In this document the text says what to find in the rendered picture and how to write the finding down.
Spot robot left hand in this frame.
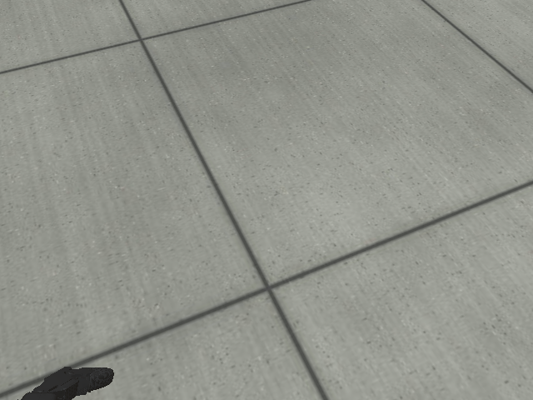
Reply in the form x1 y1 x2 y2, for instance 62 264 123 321
21 367 114 400

